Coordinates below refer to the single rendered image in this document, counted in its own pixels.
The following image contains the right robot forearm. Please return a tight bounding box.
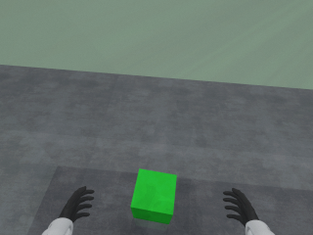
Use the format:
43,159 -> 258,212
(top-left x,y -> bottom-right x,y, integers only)
245,219 -> 275,235

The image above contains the robot left hand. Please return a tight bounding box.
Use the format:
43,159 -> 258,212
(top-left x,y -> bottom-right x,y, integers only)
58,186 -> 95,223

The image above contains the carton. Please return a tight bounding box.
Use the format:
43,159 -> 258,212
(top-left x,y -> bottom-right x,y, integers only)
130,168 -> 177,224

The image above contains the robot right hand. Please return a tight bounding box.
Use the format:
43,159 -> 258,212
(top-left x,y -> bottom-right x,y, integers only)
223,188 -> 259,228

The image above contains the left robot forearm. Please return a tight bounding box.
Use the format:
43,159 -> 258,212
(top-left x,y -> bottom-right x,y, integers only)
42,217 -> 73,235

